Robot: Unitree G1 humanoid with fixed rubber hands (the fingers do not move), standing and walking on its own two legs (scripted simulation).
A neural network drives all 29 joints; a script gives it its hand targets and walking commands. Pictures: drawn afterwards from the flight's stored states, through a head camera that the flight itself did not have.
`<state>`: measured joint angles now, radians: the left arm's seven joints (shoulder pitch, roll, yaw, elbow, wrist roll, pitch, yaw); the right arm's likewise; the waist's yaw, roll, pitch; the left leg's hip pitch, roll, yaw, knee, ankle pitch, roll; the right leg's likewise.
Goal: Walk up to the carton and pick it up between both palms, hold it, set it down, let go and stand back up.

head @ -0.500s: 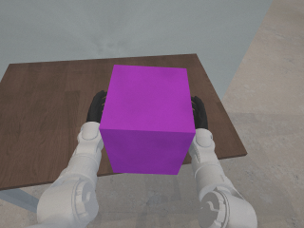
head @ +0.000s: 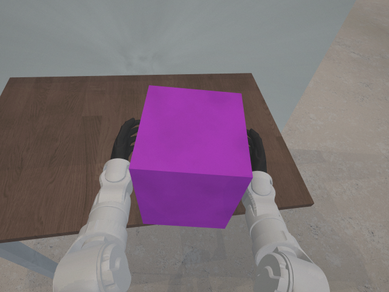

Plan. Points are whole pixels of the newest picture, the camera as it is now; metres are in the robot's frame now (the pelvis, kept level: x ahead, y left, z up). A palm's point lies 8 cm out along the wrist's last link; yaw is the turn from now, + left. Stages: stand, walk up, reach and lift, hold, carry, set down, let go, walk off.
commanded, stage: reach and lift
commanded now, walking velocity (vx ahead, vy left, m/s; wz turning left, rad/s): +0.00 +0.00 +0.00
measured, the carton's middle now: (189, 162) +0.40 +0.03 +0.02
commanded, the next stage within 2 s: none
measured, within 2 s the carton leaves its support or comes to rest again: leaves its support in 1.30 s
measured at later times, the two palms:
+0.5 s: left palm (122, 154) +0.38 +0.18 +0.04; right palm (255, 166) +0.38 -0.11 +0.04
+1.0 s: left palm (118, 158) +0.37 +0.18 +0.05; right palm (255, 169) +0.37 -0.11 +0.05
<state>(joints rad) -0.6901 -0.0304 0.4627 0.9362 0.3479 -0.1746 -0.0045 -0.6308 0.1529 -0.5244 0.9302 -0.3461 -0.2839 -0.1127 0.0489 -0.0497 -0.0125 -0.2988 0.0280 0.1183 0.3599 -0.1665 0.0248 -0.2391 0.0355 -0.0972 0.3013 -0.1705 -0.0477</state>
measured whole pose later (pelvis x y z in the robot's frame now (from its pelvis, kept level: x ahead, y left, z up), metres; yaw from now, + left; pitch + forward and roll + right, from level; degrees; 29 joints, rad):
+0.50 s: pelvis +0.00 +0.00 +0.00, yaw +0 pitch +7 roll -1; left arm -0.69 -0.04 0.47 0.94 0.36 -0.18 0.00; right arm -0.63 0.15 -0.54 0.94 -0.35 -0.30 -0.11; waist 0.04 -0.05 -0.02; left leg -0.31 0.02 0.11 0.34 -0.15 0.03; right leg -0.24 0.03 -0.10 0.27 -0.15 -0.05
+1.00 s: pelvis -0.01 +0.00 +0.00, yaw +1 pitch +9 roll -1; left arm -0.69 0.00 0.41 0.99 0.32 -0.26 0.02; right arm -0.64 0.12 -0.51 1.05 -0.36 -0.44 -0.16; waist 0.05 -0.06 -0.07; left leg -0.36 0.02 0.10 0.32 -0.11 0.02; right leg -0.30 0.03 -0.11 0.27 -0.13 -0.05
